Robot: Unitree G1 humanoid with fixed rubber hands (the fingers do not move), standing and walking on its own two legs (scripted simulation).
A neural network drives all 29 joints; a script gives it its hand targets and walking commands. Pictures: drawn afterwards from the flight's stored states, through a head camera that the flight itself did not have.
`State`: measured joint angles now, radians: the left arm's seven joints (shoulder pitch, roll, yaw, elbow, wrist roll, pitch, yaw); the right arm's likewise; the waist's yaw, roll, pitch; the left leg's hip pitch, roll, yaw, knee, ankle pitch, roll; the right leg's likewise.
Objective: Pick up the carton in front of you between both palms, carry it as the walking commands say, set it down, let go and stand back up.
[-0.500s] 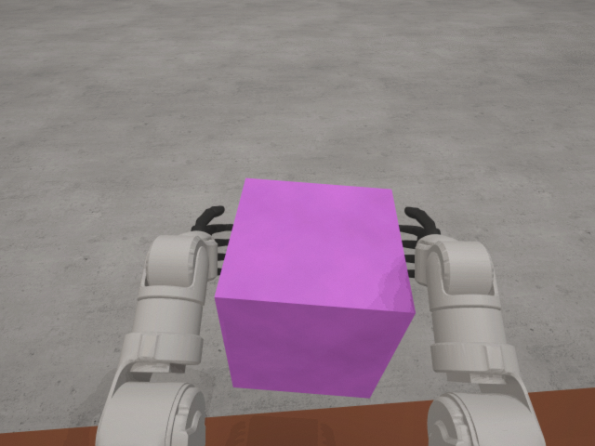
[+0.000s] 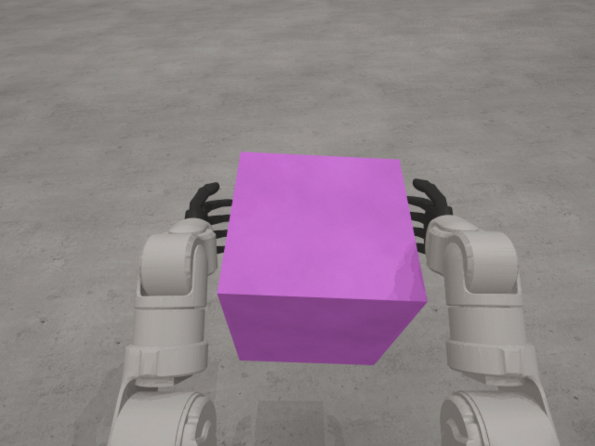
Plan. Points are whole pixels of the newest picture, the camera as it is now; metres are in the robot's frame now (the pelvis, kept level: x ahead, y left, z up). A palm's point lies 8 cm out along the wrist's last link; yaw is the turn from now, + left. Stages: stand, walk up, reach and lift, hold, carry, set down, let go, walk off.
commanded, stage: carry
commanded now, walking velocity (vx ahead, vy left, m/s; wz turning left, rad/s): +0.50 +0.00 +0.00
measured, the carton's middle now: (313, 267) +0.37 -0.01 +0.06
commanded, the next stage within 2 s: none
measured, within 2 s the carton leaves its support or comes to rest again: neither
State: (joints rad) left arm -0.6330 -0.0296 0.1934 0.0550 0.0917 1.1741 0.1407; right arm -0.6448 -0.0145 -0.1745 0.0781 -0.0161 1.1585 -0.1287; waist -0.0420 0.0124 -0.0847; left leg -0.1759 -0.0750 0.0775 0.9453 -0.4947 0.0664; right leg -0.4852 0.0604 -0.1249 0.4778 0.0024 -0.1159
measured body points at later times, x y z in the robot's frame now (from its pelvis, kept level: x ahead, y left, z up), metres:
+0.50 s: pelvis +0.30 +0.02 -0.01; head +0.31 +0.01 +0.44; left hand +0.67 +0.17 +0.10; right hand +0.67 -0.13 +0.10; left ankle +0.45 +0.09 -0.73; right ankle +0.11 -0.05 -0.71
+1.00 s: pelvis +0.59 -0.02 +0.00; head +0.59 -0.01 +0.45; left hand +0.91 +0.13 +0.10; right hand +0.90 -0.17 +0.10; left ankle +0.45 +0.08 -0.72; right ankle +0.68 -0.11 -0.73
